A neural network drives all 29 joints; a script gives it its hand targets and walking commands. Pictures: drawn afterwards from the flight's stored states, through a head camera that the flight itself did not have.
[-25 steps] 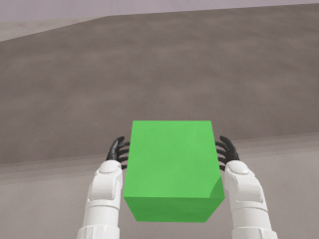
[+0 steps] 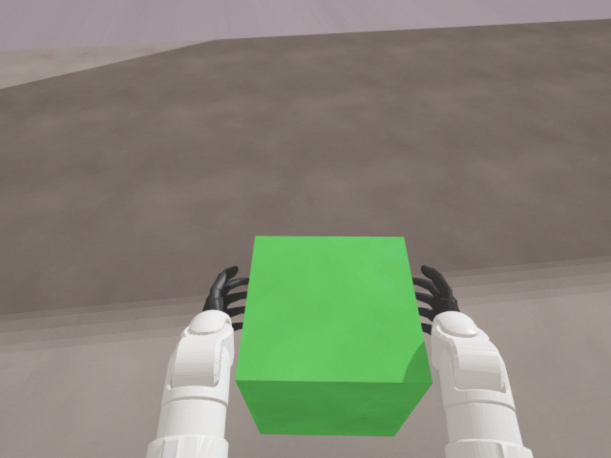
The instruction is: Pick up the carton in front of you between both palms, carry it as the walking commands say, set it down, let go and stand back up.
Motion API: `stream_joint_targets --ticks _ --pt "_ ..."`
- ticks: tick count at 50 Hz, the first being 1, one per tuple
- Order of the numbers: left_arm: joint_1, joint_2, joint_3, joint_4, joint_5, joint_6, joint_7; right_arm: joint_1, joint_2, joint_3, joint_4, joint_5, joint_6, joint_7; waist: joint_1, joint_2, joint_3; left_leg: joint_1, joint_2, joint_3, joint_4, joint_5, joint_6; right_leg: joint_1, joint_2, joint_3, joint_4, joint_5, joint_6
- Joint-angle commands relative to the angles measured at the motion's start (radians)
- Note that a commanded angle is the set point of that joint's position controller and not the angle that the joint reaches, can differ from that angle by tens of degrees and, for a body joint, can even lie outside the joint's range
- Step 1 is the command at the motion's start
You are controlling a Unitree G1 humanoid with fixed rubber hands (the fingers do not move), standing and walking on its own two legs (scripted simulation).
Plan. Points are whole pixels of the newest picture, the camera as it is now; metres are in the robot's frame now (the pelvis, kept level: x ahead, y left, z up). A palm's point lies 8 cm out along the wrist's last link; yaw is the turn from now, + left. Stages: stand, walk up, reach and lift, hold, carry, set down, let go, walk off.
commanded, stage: carry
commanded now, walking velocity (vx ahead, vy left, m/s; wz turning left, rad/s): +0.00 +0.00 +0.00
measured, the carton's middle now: (327, 341) +0.30 +0.00 -0.04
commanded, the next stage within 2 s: hold in 0.44 s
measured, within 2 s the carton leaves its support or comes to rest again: neither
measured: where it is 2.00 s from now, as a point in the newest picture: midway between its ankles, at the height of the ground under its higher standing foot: outside the picture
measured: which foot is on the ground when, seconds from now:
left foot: down 0.00-1.00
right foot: down 0.00-1.00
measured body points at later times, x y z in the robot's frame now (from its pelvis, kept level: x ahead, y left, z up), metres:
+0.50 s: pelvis -0.01 +0.00 +0.00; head -0.03 +0.00 +0.45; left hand +0.28 +0.15 +0.03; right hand +0.28 -0.15 +0.03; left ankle +0.06 +0.12 -0.73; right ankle -0.05 -0.10 -0.73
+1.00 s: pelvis -0.04 +0.03 -0.01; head +0.03 +0.04 +0.43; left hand +0.34 +0.14 -0.03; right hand +0.30 -0.16 -0.02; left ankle +0.06 +0.13 -0.73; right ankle -0.05 -0.09 -0.73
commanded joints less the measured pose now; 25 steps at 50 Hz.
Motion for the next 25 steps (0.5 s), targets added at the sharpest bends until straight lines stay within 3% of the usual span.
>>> stream_joint_targets --ticks 1,22,23,24,25 --pt "-0.479 -0.879 -0.564 -0.093 -0.247 -0.047 -0.222 -0.456 0.875 0.556 -0.069 0.237 -0.034 0.218 0.0 0.007 -0.245 0.2 0.096 -0.117 -0.042 0.176 0.005 -0.044 -0.125 0.1 -0.103 0.222 -0.016" --pt "-0.478 -0.876 -0.566 -0.098 -0.248 -0.047 -0.221 -0.455 0.874 0.556 -0.075 0.238 -0.033 0.216 0.001 0.005 -0.253 0.194 0.095 -0.12 -0.044 0.171 0.004 -0.061 -0.126 0.107 -0.1 0.22 -0.02" --pt "-0.409 -0.881 -0.542 -0.121 -0.241 -0.044 -0.222 -0.379 0.906 0.528 -0.029 0.226 -0.047 0.22 -0.006 -0.125 -0.092 0.524 -0.197 -0.249 -0.032 0.3 0.035 -0.169 0.052 0.255 -0.206 0.428 -0.023" --pt "-0.404 -0.85 -0.536 -0.147 -0.23 -0.061 -0.215 -0.392 0.892 0.52 -0.065 0.217 -0.076 0.21 -0.016 -0.129 -0.123 0.607 -0.17 -0.285 -0.035 0.367 0.04 -0.204 0.04 0.275 -0.205 0.446 -0.024" --pt "-0.424 -0.855 -0.555 -0.158 -0.235 -0.065 -0.219 -0.353 0.865 0.495 -0.046 0.177 -0.083 0.201 -0.025 -0.066 -0.14 0.495 -0.165 -0.291 -0.057 0.404 0.025 -0.036 0.057 0.267 -0.175 0.514 -0.021"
